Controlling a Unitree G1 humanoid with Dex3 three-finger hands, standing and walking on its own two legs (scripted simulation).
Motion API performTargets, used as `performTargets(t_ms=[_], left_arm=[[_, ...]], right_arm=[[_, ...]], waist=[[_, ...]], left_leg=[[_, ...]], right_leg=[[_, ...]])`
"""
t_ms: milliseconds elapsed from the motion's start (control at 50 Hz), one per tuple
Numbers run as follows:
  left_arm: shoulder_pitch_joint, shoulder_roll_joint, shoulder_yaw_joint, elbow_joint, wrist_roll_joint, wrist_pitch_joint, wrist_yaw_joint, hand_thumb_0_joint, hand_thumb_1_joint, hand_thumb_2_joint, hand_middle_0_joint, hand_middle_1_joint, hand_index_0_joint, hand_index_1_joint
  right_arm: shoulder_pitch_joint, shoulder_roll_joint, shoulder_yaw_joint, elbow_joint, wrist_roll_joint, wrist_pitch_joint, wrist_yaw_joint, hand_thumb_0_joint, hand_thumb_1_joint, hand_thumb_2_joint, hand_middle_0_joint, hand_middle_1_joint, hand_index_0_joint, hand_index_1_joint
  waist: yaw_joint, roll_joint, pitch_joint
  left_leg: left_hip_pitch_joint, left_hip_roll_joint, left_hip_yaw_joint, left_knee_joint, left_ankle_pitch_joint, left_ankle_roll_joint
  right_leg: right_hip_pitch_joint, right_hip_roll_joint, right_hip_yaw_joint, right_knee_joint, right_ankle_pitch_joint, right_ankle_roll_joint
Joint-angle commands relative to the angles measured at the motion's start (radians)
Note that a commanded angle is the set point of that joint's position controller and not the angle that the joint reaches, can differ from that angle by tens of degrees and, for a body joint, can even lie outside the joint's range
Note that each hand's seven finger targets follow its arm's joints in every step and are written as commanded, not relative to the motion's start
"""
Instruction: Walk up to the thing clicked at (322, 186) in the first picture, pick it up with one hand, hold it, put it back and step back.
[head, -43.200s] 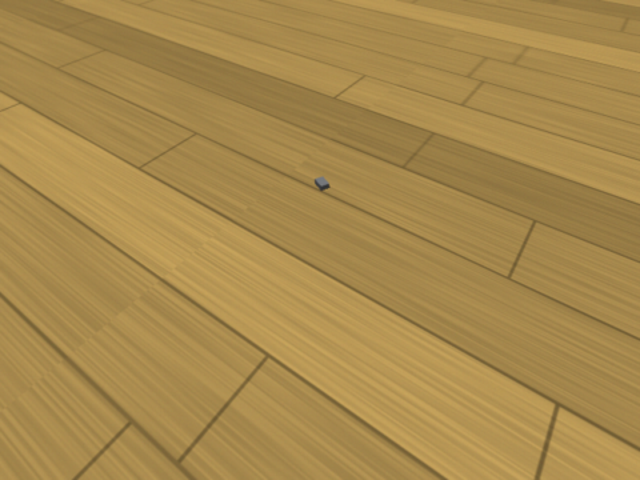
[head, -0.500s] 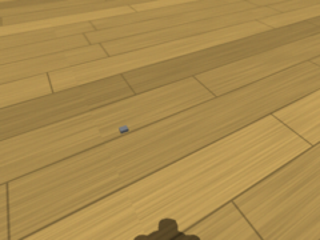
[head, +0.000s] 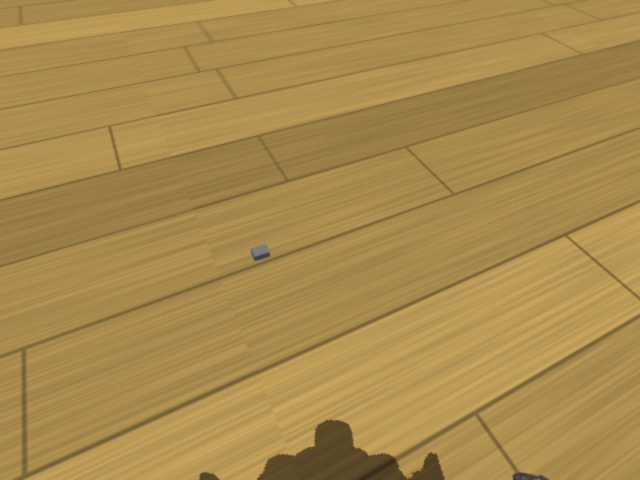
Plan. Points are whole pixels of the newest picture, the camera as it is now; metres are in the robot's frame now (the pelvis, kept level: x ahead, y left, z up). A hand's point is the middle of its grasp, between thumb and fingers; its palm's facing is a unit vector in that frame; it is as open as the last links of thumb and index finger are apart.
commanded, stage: step back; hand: left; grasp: from above
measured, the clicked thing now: (260, 252) +1.03 +0.24 -0.75
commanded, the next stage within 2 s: stand in 0.12 s
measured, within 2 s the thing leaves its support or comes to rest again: neither
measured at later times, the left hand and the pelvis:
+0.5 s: hand out of the picture +0.10 +0.25 -0.14, palm faces -0.03 -0.94 -0.34, open 7.4 cm; pelvis +0.01 +0.00 +0.02, yaw -1 degrees
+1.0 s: hand out of the picture +0.07 +0.26 -0.14, palm faces -0.05 -0.94 -0.33, open 7.4 cm; pelvis +0.00 +0.01 +0.02, yaw -1 degrees
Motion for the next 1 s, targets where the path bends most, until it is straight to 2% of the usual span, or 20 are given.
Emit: performTargets(t_ms=[0, 40, 80, 100, 140, 160, 220, 340, 360, 500, 520, 580, 620, 660, 680, 760, 800, 920, 960, 980], left_arm=[[-0.036, 0.211, 0.045, -0.041, -0.007, -0.034, 0.015, 0.000, 0.900, 0.900, -0.200, -0.300, -0.200, -0.300], [-0.055, 0.210, 0.045, -0.035, -0.008, -0.034, 0.017, 0.000, 0.900, 0.900, -0.200, -0.300, -0.200, -0.300], [-0.060, 0.207, 0.046, -0.031, -0.007, -0.031, 0.019, 0.000, 0.900, 0.900, -0.200, -0.300, -0.200, -0.300], [-0.045, 0.173, 0.022, -0.007, -0.018, -0.030, 0.012, 0.000, 0.900, 0.900, -0.200, -0.300, -0.200, -0.300], [-0.066, 0.180, 0.022, -0.004, -0.014, -0.033, 0.012, 0.000, 0.900, 0.900, -0.200, -0.300, -0.200, -0.300], [-0.073, 0.180, 0.020, 0.001, -0.015, -0.034, 0.013, 0.000, 0.900, 0.900, -0.200, -0.300, -0.200, -0.300], [-0.092, 0.184, 0.019, 0.010, -0.012, -0.032, 0.012, 0.000, 0.900, 0.900, -0.200, -0.300, -0.200, -0.300], [-0.102, 0.182, 0.019, 0.021, -0.008, -0.033, 0.009, 0.000, 0.900, 0.900, -0.200, -0.300, -0.200, -0.300], [-0.109, 0.186, 0.021, 0.022, -0.008, -0.031, 0.010, 0.000, 0.900, 0.900, -0.200, -0.300, -0.200, -0.300], [-0.119, 0.183, 0.020, 0.022, -0.006, -0.031, 0.008, 0.000, 0.900, 0.900, -0.200, -0.300, -0.200, -0.300], [-0.109, 0.183, 0.020, 0.026, -0.007, -0.028, 0.006, 0.000, 0.900, 0.900, -0.200, -0.300, -0.200, -0.300], [-0.111, 0.185, 0.020, 0.028, -0.008, -0.026, 0.005, 0.000, 0.900, 0.900, -0.200, -0.300, -0.200, -0.300], [-0.106, 0.187, 0.020, 0.026, -0.007, -0.025, 0.004, 0.000, 0.900, 0.900, -0.200, -0.300, -0.200, -0.300], [-0.100, 0.178, 0.015, 0.029, -0.007, -0.025, 0.001, 0.000, 0.900, 0.900, -0.200, -0.300, -0.200, -0.300], [-0.101, 0.185, 0.017, 0.026, -0.006, -0.027, 0.002, 0.000, 0.900, 0.900, -0.200, -0.300, -0.200, -0.300], [-0.102, 0.181, 0.015, 0.021, -0.006, -0.025, 0.002, 0.000, 0.900, 0.900, -0.200, -0.300, -0.200, -0.300], [-0.086, 0.184, 0.015, 0.027, -0.008, -0.024, 0.002, 0.000, 0.900, 0.900, -0.200, -0.300, -0.200, -0.300], [-0.087, 0.188, 0.011, 0.019, -0.008, -0.028, 0.005, 0.000, 0.900, 0.900, -0.200, -0.300, -0.200, -0.300], [-0.069, 0.181, 0.009, 0.026, -0.008, -0.024, 0.004, 0.000, 0.900, 0.900, -0.200, -0.300, -0.200, -0.300], [-0.071, 0.182, 0.009, 0.026, -0.008, -0.023, 0.004, 0.000, 0.900, 0.900, -0.200, -0.300, -0.200, -0.300]], right_arm=[[-0.070, -0.233, -0.049, -0.039, 0.004, -0.028, -0.018, 0.000, -0.900, -0.900, 0.200, 0.300, 0.200, 0.300], [-0.065, -0.229, -0.049, -0.024, 0.007, -0.029, -0.019, 0.000, -0.900, -0.900, 0.200, 0.300, 0.200, 0.300], [-0.074, -0.230, -0.052, -0.015, 0.008, -0.026, -0.022, 0.000, -0.900, -0.900, 0.200, 0.300, 0.200, 0.300], [-0.056, -0.222, -0.037, -0.013, 0.016, -0.030, -0.017, 0.000, -0.900, -0.900, 0.200, 0.300, 0.200, 0.300], [-0.064, -0.223, -0.037, -0.005, 0.014, -0.034, -0.015, 0.000, -0.900, -0.900, 0.200, 0.300, 0.200, 0.300], [-0.075, -0.223, -0.037, -0.004, 0.015, -0.034, -0.014, 0.000, -0.900, -0.900, 0.200, 0.300, 0.200, 0.300], [-0.076, -0.220, -0.031, 0.007, 0.015, -0.032, -0.013, 0.000, -0.900, -0.900, 0.200, 0.300, 0.200, 0.300], [-0.092, -0.220, -0.028, 0.015, 0.014, -0.034, -0.012, 0.000, -0.900, -0.900, 0.200, 0.300, 0.200, 0.300], [-0.087, -0.222, -0.029, 0.016, 0.014, -0.032, -0.012, 0.000, -0.900, -0.900, 0.200, 0.300, 0.200, 0.300], [-0.071, -0.224, -0.026, 0.030, 0.014, -0.034, -0.012, 0.000, -0.900, -0.900, 0.200, 0.300, 0.200, 0.300], [-0.064, -0.220, -0.024, 0.032, 0.012, -0.033, -0.013, 0.000, -0.900, -0.900, 0.200, 0.300, 0.200, 0.300], [-0.054, -0.227, -0.024, 0.037, 0.012, -0.033, -0.012, 0.000, -0.900, -0.900, 0.200, 0.300, 0.200, 0.300], [-0.057, -0.228, -0.027, 0.035, 0.012, -0.034, -0.012, 0.000, -0.900, -0.900, 0.200, 0.300, 0.200, 0.300], [-0.042, -0.226, -0.023, 0.043, 0.012, -0.033, -0.011, 0.000, -0.900, -0.900, 0.200, 0.300, 0.200, 0.300], [-0.047, -0.228, -0.026, 0.041, 0.010, -0.033, -0.010, 0.000, -0.900, -0.900, 0.200, 0.300, 0.200, 0.300], [-0.026, -0.233, -0.025, 0.048, 0.009, -0.033, -0.011, 0.000, -0.900, -0.900, 0.200, 0.300, 0.200, 0.300], [-0.039, -0.231, -0.024, 0.048, 0.009, -0.033, -0.011, 0.000, -0.900, -0.900, 0.200, 0.300, 0.200, 0.300], [-0.017, -0.224, -0.020, 0.052, 0.011, -0.032, -0.011, 0.000, -0.900, -0.900, 0.200, 0.300, 0.200, 0.300], [-0.025, -0.234, -0.021, 0.054, 0.012, -0.032, -0.013, 0.000, -0.900, -0.900, 0.200, 0.300, 0.200, 0.300], [-0.017, -0.228, -0.019, 0.054, 0.011, -0.031, -0.012, 0.000, -0.900, -0.900, 0.200, 0.300, 0.200, 0.300]], waist=[[-0.016, 0.056, -0.142], [-0.020, 0.035, -0.168], [-0.020, 0.021, -0.177], [-0.025, 0.035, -0.181], [-0.028, 0.011, -0.165], [-0.027, 0.009, -0.172], [-0.026, 0.006, -0.139], [-0.021, 0.006, -0.130], [-0.024, 0.009, -0.115], [-0.025, 0.006, -0.124], [-0.027, 0.001, -0.106], [-0.029, 0.017, -0.083], [-0.027, 0.011, -0.102], [-0.031, 0.013, -0.071], [-0.028, 0.005, -0.096], [-0.036, 0.018, -0.098], [-0.029, 0.016, -0.083], [-0.036, -0.008, -0.109], [-0.029, 0.015, -0.106], [-0.034, 0.012, -0.087]], left_leg=[[0.130, 0.090, -0.094, -0.134, 0.214, 0.064], [0.160, 0.095, -0.077, -0.130, 0.316, 0.067], [0.169, 0.097, -0.066, -0.127, 0.340, 0.071], [0.214, 0.096, -0.096, -0.165, 0.354, 0.064], [0.224, 0.099, -0.093, -0.179, 0.377, 0.057], [0.240, 0.095, -0.085, -0.173, 0.394, 0.054], [0.220, 0.095, -0.089, -0.215, 0.352, 0.044], [0.244, 0.092, -0.083, -0.254, 0.302, 0.029], [0.214, 0.089, -0.081, -0.264, 0.260, 0.029], [0.214, 0.093, -0.081, -0.282, 0.248, 0.025], [0.207, 0.089, -0.078, -0.294, 0.197, 0.023], [0.186, 0.089, -0.086, -0.316, 0.134, 0.020], [0.210, 0.092, -0.085, -0.306, 0.164, 0.023], [0.189, 0.087, -0.088, -0.321, 0.088, 0.020], [0.210, 0.090, -0.087, -0.310, 0.116, 0.024], [0.196, 0.092, -0.087, -0.312, 0.131, 0.026], [0.196, 0.092, -0.093, -0.316, 0.105, 0.025], [0.212, 0.094, -0.084, -0.296, 0.195, 0.030], [0.216, 0.094, -0.085, -0.297, 0.186, 0.030], [0.195, 0.090, -0.084, -0.307, 0.149, 0.028]], right_leg=[[-0.004, -0.096, 0.114, -0.128, 0.279, -0.057], [0.026, -0.099, 0.108, -0.128, 0.336, -0.051], [0.043, -0.100, 0.097, -0.133, 0.364, -0.047], [0.038, -0.102, 0.107, -0.171, 0.353, -0.033], [0.046, -0.101, 0.100, -0.193, 0.356, -0.024], [0.060, -0.111, 0.102, -0.202, 0.404, -0.021], [0.071, -0.112, 0.099, -0.233, 0.348, -0.018], [0.064, -0.121, 0.102, -0.279, 0.308, -0.017], [0.074, -0.119, 0.101, -0.288, 0.274, -0.015], [0.086, -0.124, 0.103, -0.301, 0.264, -0.019], [0.067, -0.121, 0.105, -0.310, 0.220, -0.020], [0.053, -0.116, 0.104, -0.313, 0.165, -0.021], [0.050, -0.119, 0.107, -0.311, 0.177, -0.027], [0.023, -0.113, 0.106, -0.323, 0.127, -0.022], [0.031, -0.119, 0.112, -0.321, 0.149, -0.024], [0.037, -0.120, 0.114, -0.314, 0.169, -0.025], [0.020, -0.114, 0.108, -0.313, 0.142, -0.023], [0.039, -0.122, 0.115, -0.308, 0.196, -0.021], [0.036, -0.119, 0.111, -0.306, 0.194, -0.020], [0.028, -0.117, 0.110, -0.310, 0.163, -0.021]])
